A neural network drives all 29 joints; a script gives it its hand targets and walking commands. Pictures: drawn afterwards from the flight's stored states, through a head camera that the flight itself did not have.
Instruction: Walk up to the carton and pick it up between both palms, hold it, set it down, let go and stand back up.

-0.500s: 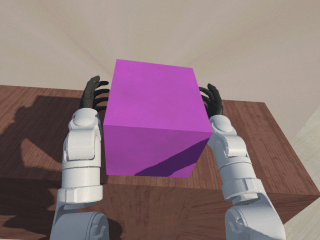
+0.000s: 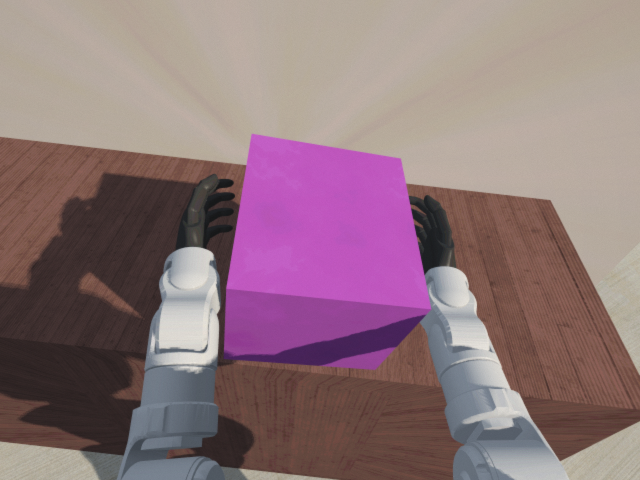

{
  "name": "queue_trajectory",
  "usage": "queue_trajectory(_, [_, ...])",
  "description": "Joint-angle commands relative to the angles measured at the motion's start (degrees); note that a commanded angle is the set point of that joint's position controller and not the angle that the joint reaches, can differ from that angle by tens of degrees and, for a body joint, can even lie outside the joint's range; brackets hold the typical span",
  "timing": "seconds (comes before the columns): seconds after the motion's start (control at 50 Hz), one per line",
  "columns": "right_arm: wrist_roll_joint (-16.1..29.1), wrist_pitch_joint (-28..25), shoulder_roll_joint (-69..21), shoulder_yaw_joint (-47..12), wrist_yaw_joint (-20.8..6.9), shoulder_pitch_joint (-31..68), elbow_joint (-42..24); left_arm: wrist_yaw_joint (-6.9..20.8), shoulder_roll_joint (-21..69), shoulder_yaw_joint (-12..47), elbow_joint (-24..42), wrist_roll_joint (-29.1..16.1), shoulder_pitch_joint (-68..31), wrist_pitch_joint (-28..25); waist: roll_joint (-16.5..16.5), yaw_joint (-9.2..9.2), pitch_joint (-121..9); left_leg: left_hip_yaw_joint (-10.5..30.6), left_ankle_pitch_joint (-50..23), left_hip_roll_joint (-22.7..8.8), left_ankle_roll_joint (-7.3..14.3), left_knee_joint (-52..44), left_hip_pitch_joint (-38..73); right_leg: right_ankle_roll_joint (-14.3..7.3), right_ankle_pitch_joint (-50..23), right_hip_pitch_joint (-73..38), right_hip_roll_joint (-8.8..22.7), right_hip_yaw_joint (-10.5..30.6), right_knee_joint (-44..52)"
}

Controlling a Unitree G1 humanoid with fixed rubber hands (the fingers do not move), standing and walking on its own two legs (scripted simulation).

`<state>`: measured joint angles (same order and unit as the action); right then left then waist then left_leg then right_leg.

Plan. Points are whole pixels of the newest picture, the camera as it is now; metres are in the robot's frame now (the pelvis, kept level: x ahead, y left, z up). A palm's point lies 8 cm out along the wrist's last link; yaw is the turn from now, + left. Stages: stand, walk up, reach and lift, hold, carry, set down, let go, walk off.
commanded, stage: set down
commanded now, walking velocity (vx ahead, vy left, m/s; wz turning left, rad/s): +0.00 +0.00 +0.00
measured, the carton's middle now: (315, 255) +0.39 +0.00 +0.08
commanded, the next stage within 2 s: none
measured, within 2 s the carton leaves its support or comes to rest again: rests again in 1.94 s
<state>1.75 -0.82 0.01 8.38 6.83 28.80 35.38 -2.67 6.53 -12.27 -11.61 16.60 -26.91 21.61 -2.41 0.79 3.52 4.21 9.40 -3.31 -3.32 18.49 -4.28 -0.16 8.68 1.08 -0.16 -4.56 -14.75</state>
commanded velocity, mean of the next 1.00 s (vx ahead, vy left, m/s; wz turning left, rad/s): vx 0.00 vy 0.00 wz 0.00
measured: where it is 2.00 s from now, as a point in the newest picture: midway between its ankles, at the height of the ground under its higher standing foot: outside the picture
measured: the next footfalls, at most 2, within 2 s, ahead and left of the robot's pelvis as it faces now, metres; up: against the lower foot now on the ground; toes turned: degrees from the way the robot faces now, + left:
none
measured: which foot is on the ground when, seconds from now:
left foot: down 0.00-1.00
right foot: down 0.00-1.00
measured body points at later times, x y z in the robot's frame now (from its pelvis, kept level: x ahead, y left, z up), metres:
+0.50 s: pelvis +0.00 +0.00 +0.00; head +0.00 +0.02 +0.45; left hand +0.37 +0.14 +0.11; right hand +0.38 -0.16 +0.09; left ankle +0.02 +0.16 -0.75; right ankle +0.00 -0.11 -0.75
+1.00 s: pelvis +0.00 -0.02 +0.00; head +0.02 -0.03 +0.45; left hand +0.39 +0.11 +0.08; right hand +0.41 -0.19 +0.07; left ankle +0.02 +0.15 -0.75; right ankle +0.00 -0.11 -0.75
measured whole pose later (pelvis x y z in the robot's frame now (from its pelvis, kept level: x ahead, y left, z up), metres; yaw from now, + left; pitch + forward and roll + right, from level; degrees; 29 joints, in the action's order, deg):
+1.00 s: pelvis +0.00 -0.02 +0.00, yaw -3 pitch +6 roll +0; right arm -6.3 -8.7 4.3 16.6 0.3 40.0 56.7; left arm -8.4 9.7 -18.8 -32.7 16.4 -33.3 8.5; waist 0.9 -3.6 -3.2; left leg 1.9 6.7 -5.5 -4.9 15.6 -14.7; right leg -2.2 8.1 15.6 -2.1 -2.4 -18.0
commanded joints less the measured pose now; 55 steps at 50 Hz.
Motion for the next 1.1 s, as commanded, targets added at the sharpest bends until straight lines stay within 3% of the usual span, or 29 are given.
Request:
queue_trajectory(0.0, [1.7, -6.9, -27.6, -28.5, -5.1, 47.5, -22.6, 6.0, 31.0, 31.1, 10.2, -6.9, -34.9, -4.2, 1.0, 1.24, -35.8, -6.2, -22.7, 5.6, 0.9, 1.2, 7.6, 3.0, -29.6, -12.8, -1.9, -2.4, -3.3])
queue_trajectory(0.02, [2.0, -7.2, -27.0, -28.0, -5.2, 48.4, -23.9, 5.8, 30.9, 31.9, 11.9, -6.9, -34.8, -4.6, 2.3, 1.24, -38.5, -6.1, -24.0, 5.1, 1.1, 2.3, 8.3, 2.6, -29.5, -12.3, -2.1, -2.1, -3.5])
queue_trajectory(0.06, [3.3, -6.6, -26.3, -28.4, -5.4, 46.9, -22.3, 5.3, 30.2, 30.5, 11.7, -6.7, -33.7, -4.4, 0.8, 0.21, -37.6, -6.4, -24.3, 5.1, 1.1, 2.3, 8.8, 2.8, -29.2, -11.5, -2.6, -1.8, -3.6])
queue_trajectory(0.12, [2.2, -6.8, -25.4, -26.8, -6.2, 47.4, -20.4, 4.3, 29.7, 31.0, 11.9, -6.8, -34.6, -4.5, 3.5, 0.96, -37.9, -6.6, -23.6, 4.9, 0.7, 2.9, 8.8, 2.1, -26.7, -9.1, -2.8, -2.2, -3.9])
queue_trajectory(0.14, [2.6, -6.5, -25.6, -26.1, -6.6, 47.5, -19.7, 4.4, 29.6, 29.8, 9.0, -5.3, -33.0, -3.9, 3.8, -0.58, -36.3, -6.4, -22.5, 4.7, 1.1, 2.0, 9.2, 2.3, -25.0, -7.2, -2.6, -2.2, -2.9])
queue_trajectory(0.16, [2.7, -6.9, -24.9, -26.5, -6.9, 46.9, -19.7, 4.1, 30.2, 30.4, 10.3, -5.9, -32.4, -3.9, 3.2, 0.57, -37.9, -6.7, -24.8, 4.7, 0.3, 2.5, 10.8, 2.2, -26.7, -6.9, -3.0, -3.6, -3.4])
queue_trajectory(0.2, [2.3, -7.4, -25.3, -26.3, -7.2, 48.0, -18.0, 4.1, 30.8, 29.6, 8.0, -6.1, -32.4, -4.3, 1.7, -0.49, -37.2, -6.6, -26.6, 4.5, 0.6, 2.8, 10.9, 2.0, -29.1, -7.2, -2.9, -3.2, -3.4])
queue_trajectory(0.24, [3.1, -7.7, -24.8, -25.9, -7.4, 47.1, -17.5, 3.9, 30.9, 29.5, 8.6, -5.7, -30.7, -4.4, 2.3, 0.43, -37.1, -6.1, -29.8, 4.4, 0.0, 3.6, 11.9, 1.7, -31.7, -6.9, -3.4, -3.4, -3.4])
queue_trajectory(0.36, [1.8, -8.5, -23.2, -23.2, -8.4, 50.9, -14.9, 2.4, 31.0, 26.7, 3.9, -4.9, -34.1, -5.6, 1.6, -1.77, -34.9, -6.8, -22.1, 4.1, 1.0, 1.7, 8.7, 1.9, -22.6, -3.5, -3.2, -2.5, -2.4])
queue_trajectory(0.4, [0.9, -8.9, -24.1, -22.0, -8.9, 50.0, -12.2, 2.2, 31.5, 27.5, 5.5, -5.7, -37.2, -7.2, 2.8, -1.69, -37.3, -7.0, -23.1, 3.9, 0.6, 2.1, 9.8, 1.5, -23.4, -2.7, -3.3, -3.2, -2.8])
queue_trajectory(0.46, [-0.4, -10.6, -22.1, -19.3, -10.3, 53.2, -12.0, 0.8, 32.7, 28.6, 3.0, -6.2, -39.2, -9.2, 3.9, -1.23, -41.1, -6.1, -21.3, 3.2, 0.0, 2.3, 12.1, 0.8, -17.9, 1.6, -3.5, -3.3, -1.6])
queue_trajectory(0.5, [-2.0, -10.3, -21.8, -16.9, -10.8, 52.8, -6.0, 0.3, 33.0, 26.6, 0.1, -5.5, -40.4, -10.1, 2.9, -1.48, -38.1, -6.5, -17.4, 3.0, 0.6, 1.0, 11.1, 0.8, -14.5, 3.7, -3.2, -3.5, -1.0])
queue_trajectory(0.52, [-3.0, -10.4, -20.1, -14.1, -11.5, 53.6, -3.6, -0.2, 33.0, 25.9, -1.6, -5.5, -41.6, -10.4, 5.3, -0.11, -39.3, -7.0, -16.0, 2.9, -0.1, 1.1, 11.1, 0.1, -12.1, 5.2, -3.1, -3.5, -0.8])
queue_trajectory(0.54, [-3.4, -10.8, -21.9, -13.9, -11.8, 54.5, -3.5, -0.4, 32.6, 25.0, -2.4, -5.2, -42.2, -11.1, 4.1, -1.87, -39.0, -7.3, -13.4, 2.9, 0.6, 0.2, 10.1, 0.5, -10.4, 4.8, -2.8, -3.3, -0.6])
queue_trajectory(0.56, [-4.3, -11.3, -21.5, -12.9, -12.2, 53.1, -2.3, -0.7, 32.7, 25.2, -1.8, -5.2, -42.9, -12.0, 3.4, -0.87, -40.4, -7.3, -13.0, 3.0, 0.4, 0.1, 10.4, 0.6, -10.8, 4.0, -2.9, -3.5, -0.4])
queue_trajectory(0.6, [-5.8, -11.3, -20.6, -10.4, -12.8, 53.0, 1.6, -1.0, 32.4, 21.6, -5.4, -4.2, -43.1, -12.7, 2.9, -1.77, -38.0, -7.3, -11.4, 2.9, 0.7, -0.9, 8.5, 0.5, -9.1, 5.5, -2.8, -3.8, -0.3])
queue_trajectory(0.64, [-5.5, -11.8, -21.9, -9.6, -13.4, 54.8, 2.0, -0.8, 32.2, 19.8, -7.5, -4.0, -42.6, -13.1, 1.1, -3.41, -38.3, -8.3, -10.4, 2.8, 1.6, -1.7, 6.7, 0.7, -10.5, 3.8, -2.3, -3.3, -0.5])
queue_trajectory(0.68, [-6.5, -11.8, -22.3, -9.2, -13.4, 53.6, 3.6, -0.8, 30.6, 18.4, -8.2, -3.4, -43.4, -13.5, 0.4, -2.78, -37.0, -7.9, -10.4, 3.1, 1.7, -2.1, 5.3, 1.4, -11.8, 2.8, -2.2, -3.1, -0.9])
queue_trajectory(0.7, [-6.9, -12.3, -21.7, -8.5, -13.5, 55.4, 4.4, -0.9, 31.8, 18.9, -9.1, -3.8, -45.1, -14.0, 2.0, -2.63, -38.9, -8.3, -10.8, 3.1, 1.4, -2.0, 5.4, 1.4, -12.8, 3.1, -2.0, -2.5, -1.3])
queue_trajectory(0.72, [-7.1, -12.8, -22.9, -9.8, -13.6, 55.7, 3.0, -1.2, 31.6, 18.2, -8.7, -3.6, -45.1, -14.7, 0.6, -4.10, -41.2, -8.4, -12.3, 3.2, 1.7, -1.5, 4.8, 1.6, -14.5, 1.9, -2.2, -2.7, -1.9])
queue_trajectory(0.78, [-7.8, -12.7, -25.2, -9.7, -13.7, 55.3, 4.8, -0.8, 31.2, 16.1, -10.5, -3.3, -45.0, -15.9, -0.9, -4.85, -40.9, -9.1, -11.9, 3.5, 2.2, -1.9, 1.9, 2.2, -18.4, -1.5, -1.3, -1.9, -2.5])
queue_trajectory(0.84, [-9.2, -13.0, -25.9, -8.7, -13.8, 54.3, 6.9, -0.8, 30.4, 14.5, -10.7, -2.2, -47.4, -17.3, -0.6, -4.12, -42.4, -9.6, -10.9, 3.7, 2.5, -2.6, -1.0, 2.8, -21.8, -5.0, -0.8, -1.1, -4.0])
queue_trajectory(0.86, [-8.9, -13.6, -25.7, -9.4, -14.0, 55.6, 6.3, -1.0, 31.0, 14.2, -11.5, -2.0, -46.8, -17.8, -0.3, -5.28, -44.1, -9.3, -12.3, 3.7, 2.5, -2.1, -1.6, 2.6, -22.7, -6.1, -0.8, -1.4, -4.7])
queue_trajectory(0.88, [-9.3, -13.6, -23.9, -8.3, -14.2, 55.8, 6.9, -1.4, 30.9, 14.5, -12.2, -2.1, -46.1, -18.0, 0.1, -4.51, -44.1, -9.4, -12.7, 3.1, 2.4, -1.7, -1.1, 2.5, -22.1, -3.7, -0.9, -1.2, -4.6])
queue_trajectory(0.9, [-9.0, -13.9, -25.6, -9.4, -14.0, 55.2, 6.5, -1.3, 30.8, 14.1, -11.6, -1.7, -45.5, -18.3, -0.4, -6.21, -44.5, -9.4, -13.3, 3.3, 2.4, -1.5, -1.9, 2.6, -23.9, -6.0, -0.9, -1.1, -5.3])
queue_trajectory(0.92, [-9.8, -14.2, -24.7, -9.0, -13.9, 55.4, 7.4, -1.6, 30.3, 14.7, -11.3, -2.0, -47.2, -18.8, -0.6, -4.83, -46.0, -9.3, -13.2, 3.3, 2.2, -1.7, -2.9, 3.0, -25.9, -5.5, -0.5, -1.0, -5.5])
queue_trajectory(0.96, [-9.5, -14.5, -26.0, -9.9, -14.0, 58.0, 7.5, -1.5, 30.0, 12.5, -13.9, -1.4, -46.6, -19.1, -3.4, -6.43, -45.2, -10.3, -12.5, 3.7, 3.1, -2.4, -5.8, 4.0, -28.9, -7.1, -0.3, -0.4, -6.4])
queue_trajectory(0.98, [-9.2, -14.6, -25.6, -9.4, -14.1, 57.1, 7.7, -1.4, 30.0, 12.2, -15.3, -1.3, -44.5, -19.2, -3.5, -5.90, -45.4, -10.0, -13.9, 3.7, 3.3, -2.0, -6.0, 3.7, -30.7, -7.9, -0.5, -0.7, -6.7])
queue_trajectory(1.08, [-9.1, -16.3, -22.9, -10.2, -14.1, 55.0, 10.6, -2.7, 32.6, 14.5, -11.9, -2.8, -44.5, -20.7, -1.2, -4.59, -51.1, -9.1, -22.8, 2.3, 1.4, 1.4, -1.6, 3.2, -40.2, -6.4, -1.0, -1.7, -8.7])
